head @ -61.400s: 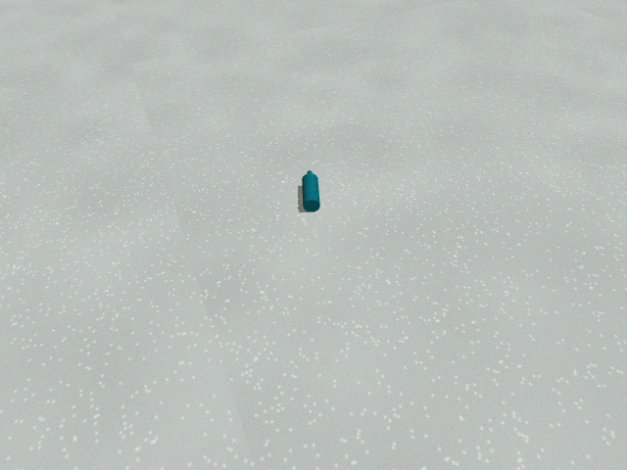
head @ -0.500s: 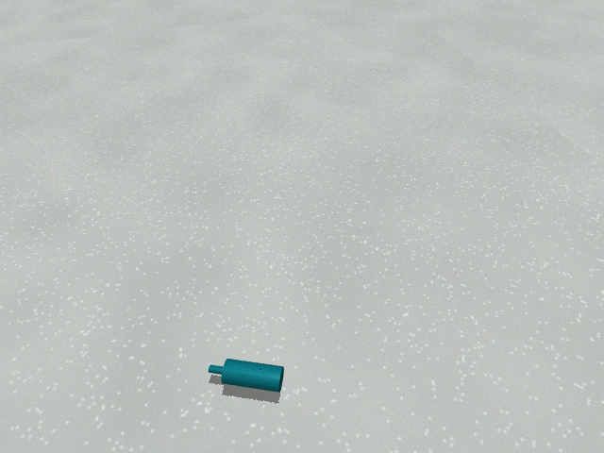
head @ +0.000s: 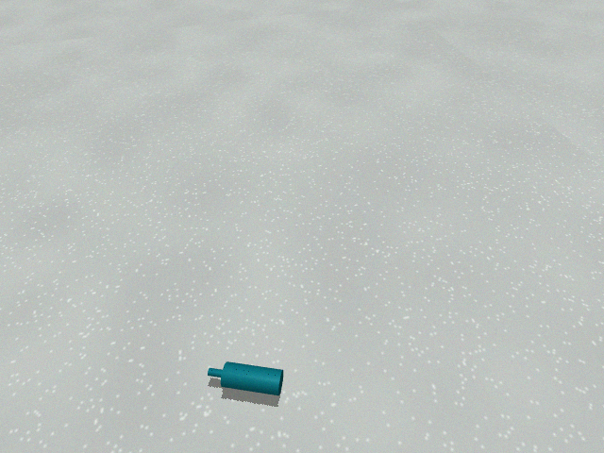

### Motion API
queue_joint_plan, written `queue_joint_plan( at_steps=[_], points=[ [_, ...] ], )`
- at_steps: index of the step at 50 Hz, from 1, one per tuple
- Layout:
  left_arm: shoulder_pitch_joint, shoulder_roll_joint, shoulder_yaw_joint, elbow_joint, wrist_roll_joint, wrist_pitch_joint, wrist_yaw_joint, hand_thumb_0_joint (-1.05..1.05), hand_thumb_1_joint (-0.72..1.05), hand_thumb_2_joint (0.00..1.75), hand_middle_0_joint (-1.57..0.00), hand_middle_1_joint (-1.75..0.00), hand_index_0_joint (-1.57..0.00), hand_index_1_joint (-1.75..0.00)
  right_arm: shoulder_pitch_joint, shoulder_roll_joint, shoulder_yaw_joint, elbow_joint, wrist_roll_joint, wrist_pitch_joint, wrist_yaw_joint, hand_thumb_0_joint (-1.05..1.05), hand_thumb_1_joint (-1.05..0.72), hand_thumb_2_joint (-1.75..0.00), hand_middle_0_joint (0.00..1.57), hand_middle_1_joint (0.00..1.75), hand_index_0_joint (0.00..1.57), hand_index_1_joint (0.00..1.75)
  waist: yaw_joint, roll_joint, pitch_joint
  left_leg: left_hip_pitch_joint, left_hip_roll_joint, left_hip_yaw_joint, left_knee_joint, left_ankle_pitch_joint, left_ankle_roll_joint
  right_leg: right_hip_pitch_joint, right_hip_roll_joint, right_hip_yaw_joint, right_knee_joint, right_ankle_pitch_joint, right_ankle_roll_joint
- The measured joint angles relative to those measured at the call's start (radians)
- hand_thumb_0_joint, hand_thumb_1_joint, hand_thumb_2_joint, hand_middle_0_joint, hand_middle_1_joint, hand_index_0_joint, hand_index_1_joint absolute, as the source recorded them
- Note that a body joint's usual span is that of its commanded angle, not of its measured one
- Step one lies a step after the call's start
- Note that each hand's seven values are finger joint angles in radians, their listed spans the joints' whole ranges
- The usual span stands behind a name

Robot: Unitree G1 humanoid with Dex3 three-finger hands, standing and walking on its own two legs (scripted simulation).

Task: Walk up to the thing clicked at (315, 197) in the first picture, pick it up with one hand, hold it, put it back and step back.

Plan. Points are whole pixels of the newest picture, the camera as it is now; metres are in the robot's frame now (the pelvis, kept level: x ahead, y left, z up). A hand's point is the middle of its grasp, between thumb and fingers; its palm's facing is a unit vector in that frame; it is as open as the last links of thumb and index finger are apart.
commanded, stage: stand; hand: left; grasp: from above
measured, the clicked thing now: (244, 377) +0.48 +0.25 -0.74
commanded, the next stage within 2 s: step back in 0.76 s
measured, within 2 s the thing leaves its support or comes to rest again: neither
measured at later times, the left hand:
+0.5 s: hand out of the picture +0.07 +0.25 -0.16, palm faces +0.01 -0.94 -0.34, open 7.4 cm
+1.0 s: hand out of the picture +0.08 +0.29 -0.17, palm faces -0.01 -0.92 -0.39, open 7.4 cm
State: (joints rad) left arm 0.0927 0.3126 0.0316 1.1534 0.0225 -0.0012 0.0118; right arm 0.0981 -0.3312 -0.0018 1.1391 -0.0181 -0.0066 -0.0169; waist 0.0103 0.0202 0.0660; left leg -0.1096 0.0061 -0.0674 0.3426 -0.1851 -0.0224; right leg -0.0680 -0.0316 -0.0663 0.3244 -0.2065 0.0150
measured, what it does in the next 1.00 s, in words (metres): stands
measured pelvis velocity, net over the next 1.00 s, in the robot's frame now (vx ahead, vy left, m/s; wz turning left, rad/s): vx -0.03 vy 0.03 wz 0.01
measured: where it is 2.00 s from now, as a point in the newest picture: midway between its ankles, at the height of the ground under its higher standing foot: outside the picture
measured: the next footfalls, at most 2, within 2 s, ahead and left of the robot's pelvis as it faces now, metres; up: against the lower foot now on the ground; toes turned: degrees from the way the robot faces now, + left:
right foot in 1.44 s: -0.08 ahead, -0.07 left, +0.00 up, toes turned -1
left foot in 1.78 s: -0.14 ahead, +0.18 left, +0.00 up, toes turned -4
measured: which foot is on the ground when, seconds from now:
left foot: down 0.00-1.00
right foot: down 0.00-1.00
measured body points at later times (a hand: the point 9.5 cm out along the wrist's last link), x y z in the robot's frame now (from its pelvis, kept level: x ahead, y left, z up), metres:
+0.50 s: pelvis +0.00 +0.00 +0.00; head +0.01 -0.01 +0.45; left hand +0.07 +0.30 -0.13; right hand +0.08 -0.29 -0.14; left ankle +0.00 +0.14 -0.75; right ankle -0.02 -0.12 -0.75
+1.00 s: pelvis -0.03 +0.03 -0.02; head +0.03 +0.03 +0.43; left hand +0.08 +0.34 -0.14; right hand +0.05 -0.30 -0.14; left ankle -0.04 +0.14 -0.72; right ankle -0.02 -0.12 -0.75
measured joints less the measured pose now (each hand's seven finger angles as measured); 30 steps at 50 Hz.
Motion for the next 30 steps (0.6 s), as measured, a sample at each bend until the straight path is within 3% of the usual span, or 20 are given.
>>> queue_joint_plan(
  at_steps=[30],
  points=[
    [0.019,0.011,-0.006,-0.012,-0.003,-0.003,-0.007,0.00,0.91,0.89,-0.21,-0.30,-0.20,-0.30,0.014,-0.004,0.007,-0.001,0.002,-0.001,0.007,0.01,-0.91,-0.90,0.20,0.30,0.20,0.30,-0.002,-0.004,-0.002,0.001,-0.001,-0.003,-0.006,0.002,-0.002,-0.001,-0.001,-0.004,0.000,-0.003,-0.002]
  ],
)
